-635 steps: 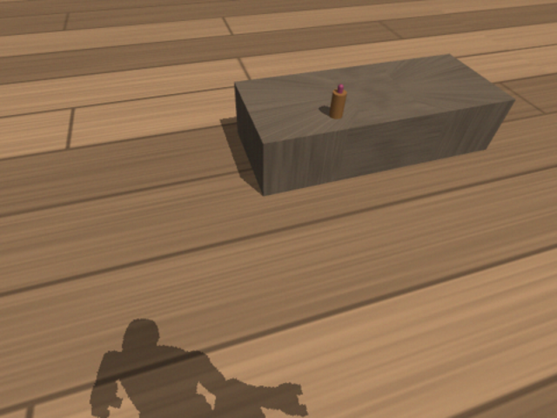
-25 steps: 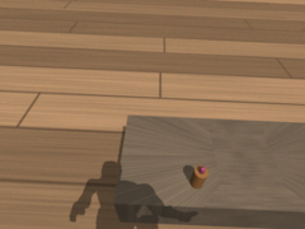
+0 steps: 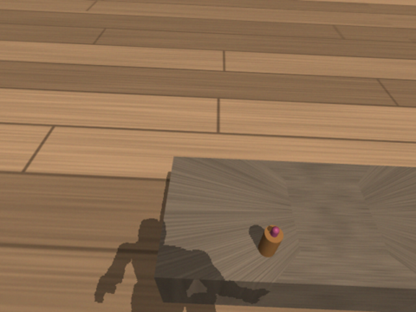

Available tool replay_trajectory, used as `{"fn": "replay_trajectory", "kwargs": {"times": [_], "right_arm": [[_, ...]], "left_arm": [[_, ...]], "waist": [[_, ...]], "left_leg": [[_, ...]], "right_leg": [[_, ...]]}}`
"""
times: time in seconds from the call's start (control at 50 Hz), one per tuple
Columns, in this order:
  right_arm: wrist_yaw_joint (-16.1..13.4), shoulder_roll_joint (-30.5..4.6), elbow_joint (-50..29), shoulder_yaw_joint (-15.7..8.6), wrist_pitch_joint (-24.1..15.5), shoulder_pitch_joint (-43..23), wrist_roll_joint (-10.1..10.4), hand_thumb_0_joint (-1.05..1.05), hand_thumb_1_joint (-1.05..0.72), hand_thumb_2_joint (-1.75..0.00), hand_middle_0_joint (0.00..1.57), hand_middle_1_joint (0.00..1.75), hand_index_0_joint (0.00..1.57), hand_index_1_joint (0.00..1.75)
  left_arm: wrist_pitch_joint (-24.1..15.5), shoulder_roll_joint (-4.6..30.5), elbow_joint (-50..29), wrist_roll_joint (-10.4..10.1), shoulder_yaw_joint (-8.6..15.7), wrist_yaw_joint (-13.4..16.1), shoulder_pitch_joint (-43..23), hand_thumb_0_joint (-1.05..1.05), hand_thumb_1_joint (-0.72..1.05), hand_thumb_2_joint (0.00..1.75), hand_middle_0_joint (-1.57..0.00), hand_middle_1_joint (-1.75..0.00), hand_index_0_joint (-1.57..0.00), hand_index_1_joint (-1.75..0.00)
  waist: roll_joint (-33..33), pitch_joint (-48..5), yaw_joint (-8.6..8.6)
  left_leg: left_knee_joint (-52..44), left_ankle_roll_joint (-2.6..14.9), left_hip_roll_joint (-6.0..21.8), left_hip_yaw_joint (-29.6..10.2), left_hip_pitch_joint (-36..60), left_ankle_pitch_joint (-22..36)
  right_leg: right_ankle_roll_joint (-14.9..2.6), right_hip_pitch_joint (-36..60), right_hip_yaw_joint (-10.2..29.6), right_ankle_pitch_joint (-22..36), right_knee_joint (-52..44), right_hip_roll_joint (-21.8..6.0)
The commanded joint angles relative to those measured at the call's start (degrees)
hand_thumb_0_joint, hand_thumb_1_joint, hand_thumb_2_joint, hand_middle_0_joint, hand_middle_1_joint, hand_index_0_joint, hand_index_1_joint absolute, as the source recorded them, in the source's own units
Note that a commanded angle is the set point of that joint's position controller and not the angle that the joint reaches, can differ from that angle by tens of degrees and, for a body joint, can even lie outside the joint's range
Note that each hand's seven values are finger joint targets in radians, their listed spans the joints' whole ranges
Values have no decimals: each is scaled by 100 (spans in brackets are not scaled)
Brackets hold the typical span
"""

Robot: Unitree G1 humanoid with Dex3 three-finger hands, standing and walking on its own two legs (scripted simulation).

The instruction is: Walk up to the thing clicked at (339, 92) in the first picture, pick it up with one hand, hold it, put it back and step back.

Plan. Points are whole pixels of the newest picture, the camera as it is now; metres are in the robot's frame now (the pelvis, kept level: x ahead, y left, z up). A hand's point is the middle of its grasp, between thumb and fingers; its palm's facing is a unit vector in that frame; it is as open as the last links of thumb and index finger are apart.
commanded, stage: stand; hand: right
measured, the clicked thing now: (271, 239) +0.45 -0.24 -0.38
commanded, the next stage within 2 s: go down in 0.72 s
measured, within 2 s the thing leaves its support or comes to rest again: neither
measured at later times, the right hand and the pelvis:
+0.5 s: hand out of the picture +0.08 -0.25 -0.16, palm faces -0.03 +0.94 -0.34, open 7.4 cm; pelvis +0.00 +0.00 +0.00, yaw +0 degrees
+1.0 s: hand out of the picture +0.15 -0.25 -0.16, palm faces +0.06 +0.94 -0.32, open 9.5 cm; pelvis -0.01 +0.00 -0.01, yaw +0 degrees
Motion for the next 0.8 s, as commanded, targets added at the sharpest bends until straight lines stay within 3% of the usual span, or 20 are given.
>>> {"fn": "replay_trajectory", "kwargs": {"times": [0.0,0.12,0.26,0.34,0.46,0.62,0.78], "right_arm": [[-68,-1239,-317,-201,-138,-254,-9,0,-90,-90,20,30,20,30],[-60,-1198,-336,-189,-139,-191,-9,0,-90,-90,20,30,20,30],[-62,-1196,-314,-186,-137,-181,-12,0,-90,-90,20,30,20,30],[-67,-1186,-327,-187,-133,-161,-16,0,-90,-90,20,30,20,30],[-63,-1194,-327,-195,-131,-192,-7,0,-90,-90,20,30,20,30],[-73,-1198,-359,-194,-146,-154,-15,0,-90,-90,20,30,20,30],[-81,-1210,-370,-198,-129,-192,3,0,-90,-90,20,30,20,30]], "left_arm": [[-130,1192,-306,-4,246,81,-147,0,90,90,-20,-30,-20,-30],[-153,1211,-313,1,231,88,-183,0,90,90,-20,-30,-20,-30],[-145,1215,-305,-12,233,83,-154,0,90,90,-20,-30,-20,-30],[-151,1249,-326,12,247,93,-199,0,90,90,-20,-30,-20,-30],[-141,1200,-296,4,236,92,-155,0,90,90,-20,-30,-20,-30],[-150,1213,-330,6,245,98,-210,0,90,90,-20,-30,-20,-30],[-133,1197,-304,0,253,94,-143,0,90,90,-20,-30,-20,-30]], "waist": [[38,-434,35],[-92,-482,-1],[-22,-418,11],[-61,-508,-6],[-73,-418,6],[-11,-570,-14],[-47,-416,30]], "left_leg": [[-207,72,812,-673,84,903],[-172,81,815,-673,120,1080],[-215,56,786,-672,54,890],[-157,83,798,-650,82,1089],[-217,58,782,-685,77,884],[-103,91,825,-645,180,1440],[-160,86,797,-676,141,1165]], "right_leg": [[-150,-15,587,758,-183,-770],[-130,4,560,957,-158,-779],[-138,-23,580,780,-213,-772],[-149,113,580,1093,-166,-812],[-126,3,545,791,-203,-772],[-166,166,545,1344,-84,-821],[-134,65,515,1032,-169,-783]]}}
